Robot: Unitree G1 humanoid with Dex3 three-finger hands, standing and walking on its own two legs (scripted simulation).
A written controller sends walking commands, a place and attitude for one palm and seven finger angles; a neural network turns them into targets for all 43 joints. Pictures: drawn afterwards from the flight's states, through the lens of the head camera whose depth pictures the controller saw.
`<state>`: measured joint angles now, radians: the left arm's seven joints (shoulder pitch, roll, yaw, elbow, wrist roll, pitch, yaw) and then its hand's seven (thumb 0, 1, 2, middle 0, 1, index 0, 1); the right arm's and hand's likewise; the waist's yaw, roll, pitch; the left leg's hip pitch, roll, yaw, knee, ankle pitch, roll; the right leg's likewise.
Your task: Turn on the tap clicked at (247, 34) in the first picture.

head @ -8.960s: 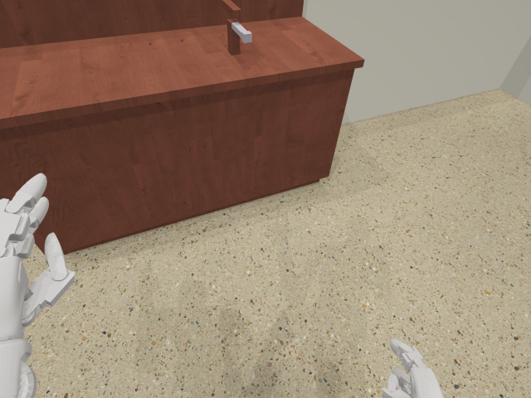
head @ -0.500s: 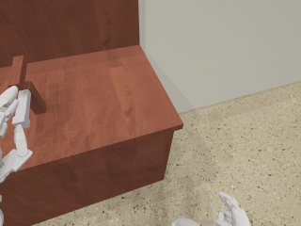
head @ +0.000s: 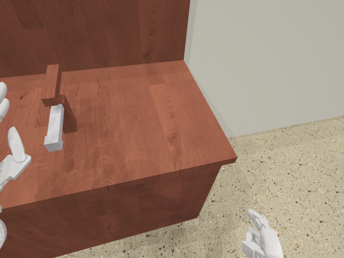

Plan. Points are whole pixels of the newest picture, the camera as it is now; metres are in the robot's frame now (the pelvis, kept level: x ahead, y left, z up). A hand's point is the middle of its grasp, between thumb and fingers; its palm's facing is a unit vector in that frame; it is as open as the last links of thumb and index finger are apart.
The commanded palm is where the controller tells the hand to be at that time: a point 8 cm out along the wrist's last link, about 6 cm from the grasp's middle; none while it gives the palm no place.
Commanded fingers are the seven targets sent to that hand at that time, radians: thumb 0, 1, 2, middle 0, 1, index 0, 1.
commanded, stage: come to a stop and stand still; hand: left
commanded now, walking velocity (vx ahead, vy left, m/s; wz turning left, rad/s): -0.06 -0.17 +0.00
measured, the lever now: (53, 142) +0.32 +0.30 +0.08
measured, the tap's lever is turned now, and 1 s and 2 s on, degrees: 0 0 0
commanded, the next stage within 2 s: look again from close up in 0.64 s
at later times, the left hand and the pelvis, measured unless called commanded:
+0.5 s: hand (44, 155) +0.24 +0.24 +0.17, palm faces +0.37 -0.85 -0.37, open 7.4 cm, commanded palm +0.18 +0.28 +0.19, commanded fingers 0.00 0.90 0.90 -0.20 -0.30 -0.20 -0.30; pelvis +0.02 +0.00 +0.01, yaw -1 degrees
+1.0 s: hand (15, 153) +0.25 +0.30 +0.16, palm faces +0.37 -0.84 -0.40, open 7.4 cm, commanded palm +0.17 +0.32 +0.19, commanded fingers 0.00 0.90 0.90 -0.20 -0.30 -0.20 -0.30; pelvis +0.02 +0.03 +0.01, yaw +1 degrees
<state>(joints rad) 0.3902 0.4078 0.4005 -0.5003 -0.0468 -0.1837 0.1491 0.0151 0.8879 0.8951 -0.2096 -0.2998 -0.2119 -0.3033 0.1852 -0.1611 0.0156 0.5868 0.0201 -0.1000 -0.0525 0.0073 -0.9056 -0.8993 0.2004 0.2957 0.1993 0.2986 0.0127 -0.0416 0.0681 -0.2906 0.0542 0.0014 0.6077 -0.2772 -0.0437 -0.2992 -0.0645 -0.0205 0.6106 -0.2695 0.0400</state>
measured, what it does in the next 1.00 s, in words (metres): stands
